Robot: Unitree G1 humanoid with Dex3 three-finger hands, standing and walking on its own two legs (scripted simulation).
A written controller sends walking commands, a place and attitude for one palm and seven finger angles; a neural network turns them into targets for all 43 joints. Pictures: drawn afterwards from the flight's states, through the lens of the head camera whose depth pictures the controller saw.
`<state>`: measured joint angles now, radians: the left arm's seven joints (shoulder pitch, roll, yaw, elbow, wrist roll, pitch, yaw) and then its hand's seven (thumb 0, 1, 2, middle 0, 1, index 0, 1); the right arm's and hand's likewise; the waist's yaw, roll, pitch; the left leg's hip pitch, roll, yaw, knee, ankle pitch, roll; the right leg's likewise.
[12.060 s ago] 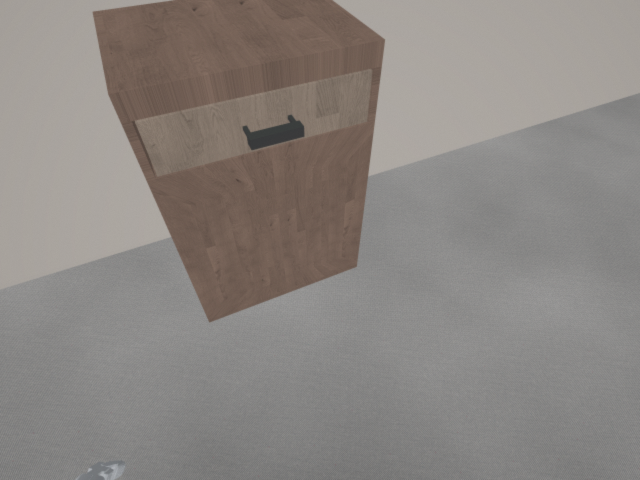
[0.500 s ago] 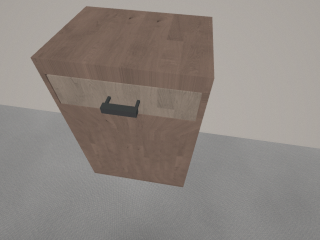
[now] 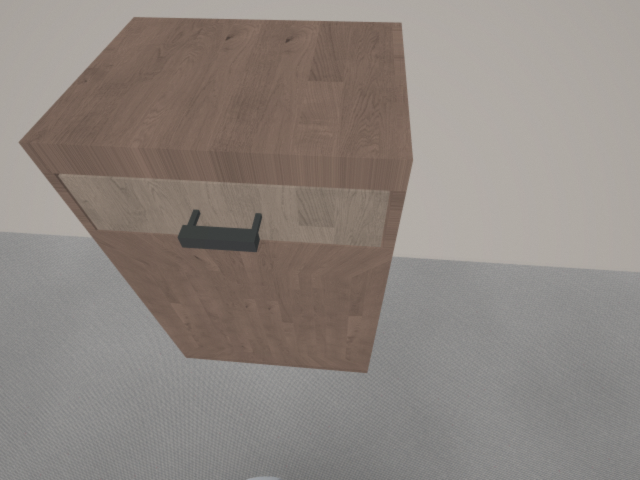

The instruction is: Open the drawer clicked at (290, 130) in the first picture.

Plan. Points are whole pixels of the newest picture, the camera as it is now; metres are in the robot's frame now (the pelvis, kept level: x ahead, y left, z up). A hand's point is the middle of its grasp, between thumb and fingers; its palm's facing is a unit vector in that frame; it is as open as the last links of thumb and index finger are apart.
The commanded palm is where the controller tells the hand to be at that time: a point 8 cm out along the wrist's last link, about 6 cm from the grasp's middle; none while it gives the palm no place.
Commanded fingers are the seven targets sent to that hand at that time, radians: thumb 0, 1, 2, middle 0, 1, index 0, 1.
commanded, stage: come to a stop and stand still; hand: left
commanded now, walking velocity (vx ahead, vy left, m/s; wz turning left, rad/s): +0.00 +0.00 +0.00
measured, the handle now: (223, 227) +0.49 +0.20 -0.03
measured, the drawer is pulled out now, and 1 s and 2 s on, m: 0.00 0.00 0.00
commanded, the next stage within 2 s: look again from close up in 0.58 s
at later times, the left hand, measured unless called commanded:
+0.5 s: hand out of the picture -0.03 +0.24 -0.16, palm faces +0.00 -0.97 -0.25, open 7.3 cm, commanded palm none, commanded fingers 0.00 0.90 0.90 -0.20 -0.30 -0.20 -0.30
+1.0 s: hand out of the picture -0.01 +0.21 -0.17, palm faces +0.00 -0.98 -0.18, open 7.3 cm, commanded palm none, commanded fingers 0.00 0.90 0.90 -0.20 -0.30 -0.20 -0.30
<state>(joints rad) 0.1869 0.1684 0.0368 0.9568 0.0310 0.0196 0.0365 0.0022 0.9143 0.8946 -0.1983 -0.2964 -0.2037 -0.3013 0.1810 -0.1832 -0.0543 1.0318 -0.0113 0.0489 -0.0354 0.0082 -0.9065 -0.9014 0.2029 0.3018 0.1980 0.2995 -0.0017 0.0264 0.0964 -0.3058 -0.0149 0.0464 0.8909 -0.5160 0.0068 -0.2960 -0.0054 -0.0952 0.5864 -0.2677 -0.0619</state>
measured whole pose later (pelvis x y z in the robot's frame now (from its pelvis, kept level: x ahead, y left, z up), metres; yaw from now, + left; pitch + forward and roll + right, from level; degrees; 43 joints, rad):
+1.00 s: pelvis -0.01 +0.04 +0.01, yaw -1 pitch -2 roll +1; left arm 0.30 0.13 -0.02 1.11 0.01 -0.01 0.03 0.02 0.93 0.89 -0.20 -0.30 -0.21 -0.30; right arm 0.31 -0.15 0.02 1.10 -0.01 -0.03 -0.03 0.01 -0.90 -0.90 0.20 0.30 0.20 0.30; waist 0.00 0.01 0.04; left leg -0.11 -0.04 0.05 0.45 -0.31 0.04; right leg -0.26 -0.02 0.01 0.49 -0.20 0.01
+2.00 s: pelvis -0.01 +0.00 -0.03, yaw +0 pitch +9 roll +2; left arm 0.28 0.37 -0.03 0.03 1.03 -0.03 0.37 0.00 0.25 0.62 -0.27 -0.71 -0.27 -0.72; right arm 0.09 -0.17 0.04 0.55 -0.06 0.11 0.02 0.02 -0.90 -0.90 0.20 0.30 0.20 0.30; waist 0.08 0.05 -0.07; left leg -0.49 0.00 0.02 0.81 -0.47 -0.01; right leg -0.64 0.01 -0.02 0.84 -0.36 -0.05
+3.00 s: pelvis +0.00 +0.04 +0.01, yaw +0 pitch +3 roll +0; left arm -0.07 0.49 -0.02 0.07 0.92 -0.09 0.04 0.00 -0.49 0.30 -0.32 -1.20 -0.32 -1.20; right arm 0.18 -0.25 -0.01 0.61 -0.01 0.14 0.00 0.02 -0.90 -0.90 0.20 0.30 0.20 0.30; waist 0.08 0.07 0.00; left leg -0.19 -0.04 0.03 0.45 -0.30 0.04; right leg -0.32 -0.02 -0.01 0.47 -0.19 0.01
